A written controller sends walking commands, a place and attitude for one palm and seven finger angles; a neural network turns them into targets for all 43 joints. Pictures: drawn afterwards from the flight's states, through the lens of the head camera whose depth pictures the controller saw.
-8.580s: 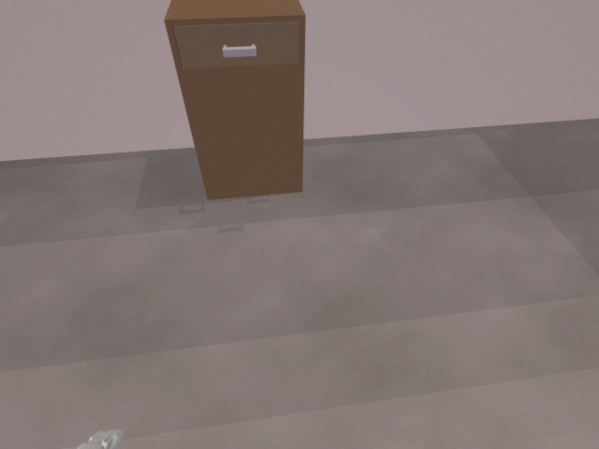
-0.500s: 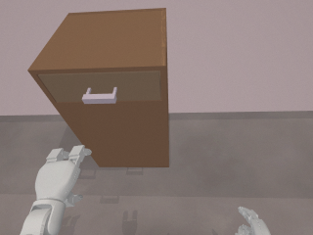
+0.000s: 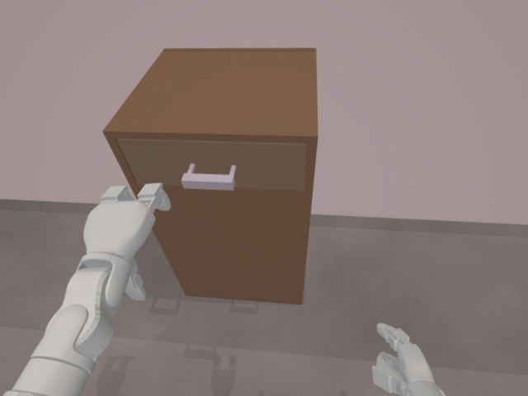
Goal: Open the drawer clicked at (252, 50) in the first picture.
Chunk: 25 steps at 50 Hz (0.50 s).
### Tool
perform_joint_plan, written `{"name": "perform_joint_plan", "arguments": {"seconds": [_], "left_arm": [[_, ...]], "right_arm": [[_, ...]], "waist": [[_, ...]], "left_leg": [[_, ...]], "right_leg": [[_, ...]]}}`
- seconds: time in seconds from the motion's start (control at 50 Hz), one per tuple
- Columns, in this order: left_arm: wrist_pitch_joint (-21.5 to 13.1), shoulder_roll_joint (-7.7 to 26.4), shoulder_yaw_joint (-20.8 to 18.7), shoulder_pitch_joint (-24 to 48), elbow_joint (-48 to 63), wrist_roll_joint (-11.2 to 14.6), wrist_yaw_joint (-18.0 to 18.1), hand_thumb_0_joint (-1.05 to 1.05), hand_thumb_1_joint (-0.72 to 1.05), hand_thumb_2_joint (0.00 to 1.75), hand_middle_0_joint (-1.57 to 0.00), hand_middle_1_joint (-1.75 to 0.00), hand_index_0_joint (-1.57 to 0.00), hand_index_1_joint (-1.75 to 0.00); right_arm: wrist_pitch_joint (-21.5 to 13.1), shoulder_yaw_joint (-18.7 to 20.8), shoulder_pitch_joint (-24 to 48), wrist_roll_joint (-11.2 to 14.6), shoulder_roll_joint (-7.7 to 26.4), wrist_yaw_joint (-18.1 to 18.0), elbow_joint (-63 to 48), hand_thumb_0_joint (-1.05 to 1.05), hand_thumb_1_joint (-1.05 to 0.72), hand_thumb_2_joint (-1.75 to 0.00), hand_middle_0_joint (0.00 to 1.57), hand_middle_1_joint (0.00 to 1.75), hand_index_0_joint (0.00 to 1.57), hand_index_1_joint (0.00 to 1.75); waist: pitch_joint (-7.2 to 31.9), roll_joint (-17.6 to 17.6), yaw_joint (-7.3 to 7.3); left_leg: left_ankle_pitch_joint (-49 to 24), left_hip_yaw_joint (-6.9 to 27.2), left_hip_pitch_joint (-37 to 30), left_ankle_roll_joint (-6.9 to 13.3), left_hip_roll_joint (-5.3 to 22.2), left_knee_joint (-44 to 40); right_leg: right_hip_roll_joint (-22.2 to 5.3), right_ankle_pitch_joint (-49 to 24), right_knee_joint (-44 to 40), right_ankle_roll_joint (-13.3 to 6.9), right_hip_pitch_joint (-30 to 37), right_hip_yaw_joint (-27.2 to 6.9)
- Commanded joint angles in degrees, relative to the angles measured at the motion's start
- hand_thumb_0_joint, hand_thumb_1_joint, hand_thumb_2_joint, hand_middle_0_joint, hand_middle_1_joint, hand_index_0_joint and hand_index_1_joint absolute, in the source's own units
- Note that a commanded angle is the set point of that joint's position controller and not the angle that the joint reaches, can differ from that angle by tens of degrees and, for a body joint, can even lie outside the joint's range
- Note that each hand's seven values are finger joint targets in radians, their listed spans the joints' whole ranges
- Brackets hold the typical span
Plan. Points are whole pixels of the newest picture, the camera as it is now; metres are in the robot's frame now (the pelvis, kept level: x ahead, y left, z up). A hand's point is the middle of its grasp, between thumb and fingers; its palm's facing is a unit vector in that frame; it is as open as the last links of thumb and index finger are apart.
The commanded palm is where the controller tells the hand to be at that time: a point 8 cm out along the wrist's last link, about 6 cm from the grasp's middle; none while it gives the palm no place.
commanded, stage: raise the hand with hooked fingers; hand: left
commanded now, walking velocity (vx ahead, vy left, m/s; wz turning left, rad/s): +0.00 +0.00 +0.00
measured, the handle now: (210, 175) +0.57 +0.22 -0.03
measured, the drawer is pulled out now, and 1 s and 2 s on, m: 0.00 0.00 0.00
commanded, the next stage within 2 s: move the hooked fingers above the handle in 0.46 s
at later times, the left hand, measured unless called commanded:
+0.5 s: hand (152, 240) +0.30 +0.22 +0.09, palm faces +0.09 -0.07 -0.99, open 13.9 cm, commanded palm +0.28 +0.22 +0.14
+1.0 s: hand (173, 215) +0.36 +0.21 +0.07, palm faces +0.02 -0.04 -1.00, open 13.9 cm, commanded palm +0.34 +0.22 +0.12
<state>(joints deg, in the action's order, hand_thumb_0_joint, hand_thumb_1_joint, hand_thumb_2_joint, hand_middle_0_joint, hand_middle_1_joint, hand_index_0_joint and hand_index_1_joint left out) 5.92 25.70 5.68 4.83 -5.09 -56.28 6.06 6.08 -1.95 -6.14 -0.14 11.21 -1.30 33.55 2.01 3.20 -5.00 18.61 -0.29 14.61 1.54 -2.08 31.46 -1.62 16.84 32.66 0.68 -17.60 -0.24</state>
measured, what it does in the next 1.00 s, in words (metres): stands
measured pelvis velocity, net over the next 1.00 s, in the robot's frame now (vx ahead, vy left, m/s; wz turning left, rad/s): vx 0.00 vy -0.03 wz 0.00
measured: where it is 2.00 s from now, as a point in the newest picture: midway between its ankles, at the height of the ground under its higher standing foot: outside the picture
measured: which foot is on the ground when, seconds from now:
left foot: down 0.00-1.00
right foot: down 0.00-1.00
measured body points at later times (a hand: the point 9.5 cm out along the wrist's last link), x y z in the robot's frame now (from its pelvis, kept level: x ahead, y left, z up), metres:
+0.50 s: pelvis +0.00 -0.02 +0.00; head +0.02 -0.05 +0.45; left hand +0.29 +0.22 +0.14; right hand +0.18 -0.25 -0.11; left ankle -0.02 +0.10 -0.73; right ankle +0.00 -0.13 -0.73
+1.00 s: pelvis +0.00 -0.03 +0.00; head +0.03 -0.05 +0.45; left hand +0.36 +0.21 +0.13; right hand +0.16 -0.27 -0.12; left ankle -0.02 +0.10 -0.73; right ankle +0.00 -0.13 -0.73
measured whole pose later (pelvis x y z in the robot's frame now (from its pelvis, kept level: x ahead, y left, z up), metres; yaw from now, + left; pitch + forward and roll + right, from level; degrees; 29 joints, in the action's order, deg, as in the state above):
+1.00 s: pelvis +0.00 -0.03 +0.00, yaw +0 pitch +6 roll +1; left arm -4.0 26.3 4.2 20.0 -24.3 -56.6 8.1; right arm 4.9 2.1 -10.5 0.7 14.6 -2.8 37.6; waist 3.1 3.0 -2.7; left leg 17.6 0.6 19.7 -0.4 -0.5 31.1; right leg -0.1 16.3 33.2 -1.2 -23.0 0.8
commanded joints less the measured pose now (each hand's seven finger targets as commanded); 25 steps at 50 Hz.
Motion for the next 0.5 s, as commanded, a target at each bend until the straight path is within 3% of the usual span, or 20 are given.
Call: {"name": "perform_joint_plan", "arguments": {"seconds": [0.0, 0.04, 0.12, 0.18, 0.22, 0.26, 0.32, 0.4, 0.48], "left_arm": [[-1.94, 11.22, -6.91, 19.91, 12.13, -0.20, -0.09, 0.00, -0.50, 0.30, -0.30, -1.20, -0.30, -1.20], [-3.05, 11.90, -7.06, 21.44, 12.77, 0.33, -0.72, 0.00, -0.50, 0.30, -0.30, -1.20, -0.30, -1.20], [-4.05, 10.30, -7.37, 13.60, 8.77, 2.04, -2.67, 0.00, -0.50, 0.30, -0.30, -1.20, -0.30, -1.20], [-5.25, 10.88, -8.38, 12.95, 9.94, 2.54, -2.80, 0.00, -0.50, 0.30, -0.30, -1.20, -0.30, -1.20], [-6.41, 11.97, -9.61, 13.94, 11.99, 2.20, -2.01, 0.00, -0.50, 0.30, -0.30, -1.20, -0.30, -1.20], [-7.94, 13.09, -10.72, 15.31, 14.55, 1.77, -0.31, 0.00, -0.50, 0.30, -0.30, -1.20, -0.30, -1.20], [-9.05, 13.47, -11.77, 15.96, 15.12, 1.37, 2.58, 0.00, -0.50, 0.30, -0.30, -1.20, -0.30, -1.20], [-7.82, 13.06, -12.03, 15.53, 12.16, 1.10, 5.15, 0.00, -0.50, 0.30, -0.30, -1.20, -0.30, -1.20], [-5.06, 11.38, -9.36, 15.21, 9.53, 0.88, 5.06, 0.00, -0.50, 0.30, -0.30, -1.20, -0.30, -1.20]], "right_arm": [[-2.13, 3.12, 4.87, -0.27, 7.98, -0.75, -7.24, 0.00, -0.90, -0.90, 0.20, 0.30, 0.20, 0.30], [-2.30, 3.33, 4.26, -0.36, 8.06, -0.67, -6.70, 0.00, -0.90, -0.90, 0.20, 0.30, 0.20, 0.30], [-2.01, 3.72, 3.48, -0.20, 8.54, -0.05, -6.60, 0.00, -0.90, -0.90, 0.20, 0.30, 0.20, 0.30], [-1.81, 4.04, 3.70, -0.20, 8.95, 0.23, -6.82, 0.00, -0.90, -0.90, 0.20, 0.30, 0.20, 0.30], [-1.95, 4.17, 3.58, -0.27, 9.12, 0.33, -7.02, 0.00, -0.90, -0.90, 0.20, 0.30, 0.20, 0.30], [-2.28, 4.51, 3.85, -0.47, 8.97, 0.23, -7.06, 0.00, -0.90, -0.90, 0.20, 0.30, 0.20, 0.30], [-2.78, 4.70, 3.79, -0.47, 8.78, 0.16, -6.53, 0.00, -0.90, -0.90, 0.20, 0.30, 0.20, 0.30], [-2.97, 5.10, 3.89, 0.08, 8.81, 0.01, -5.77, 0.00, -0.90, -0.90, 0.20, 0.30, 0.20, 0.30], [-2.72, 5.04, 4.74, 0.58, 8.79, -0.19, -5.54, 0.00, -0.90, -0.90, 0.20, 0.30, 0.20, 0.30]], "waist": [[12.48, 2.36, 1.19], [13.56, 2.08, 1.25], [11.91, -1.94, 0.40], [11.47, -3.66, 0.19], [13.43, -3.13, -0.22], [14.99, -0.48, -0.55], [14.96, 0.44, -0.33], [14.33, -0.37, -0.13], [13.42, -2.23, 0.27]], "left_leg": [[-24.49, 2.04, -5.38, -1.42, 1.61, -5.47], [-25.54, 2.00, -6.54, -1.40, 1.43, -5.58], [-26.68, 1.20, -4.49, -1.17, 1.34, -6.01], [-26.07, 0.70, -3.05, -0.87, 1.07, -6.17], [-25.40, 0.66, -3.05, -0.74, 0.88, -6.13], [-25.37, 0.57, -3.96, -0.65, 0.51, -5.82], [-23.47, 0.64, -3.53, -0.73, 0.30, -5.76], [-20.25, -0.04, -2.28, -0.55, -0.08, -5.96], [-19.01, -1.12, -1.20, -0.25, -0.28, -6.18]], "right_leg": [[2.82, -12.97, -4.06, -3.57, 6.40, 2.38], [2.75, -14.24, -4.71, -3.53, 7.22, 2.29], [2.73, -16.58, -5.38, -3.26, 8.73, 2.44], [2.64, -18.20, -5.40, -3.18, 9.39, 2.16], [2.52, -17.92, -5.19, -3.23, 10.03, 1.77], [2.41, -18.23, -5.08, -3.34, 10.18, 1.42], [2.42, -16.82, -5.10, -3.41, 9.37, 1.20], [2.57, -15.02, -5.56, -3.29, 8.82, 0.97], [2.14, -15.54, -5.80, -2.96, 9.17, 0.70]]}}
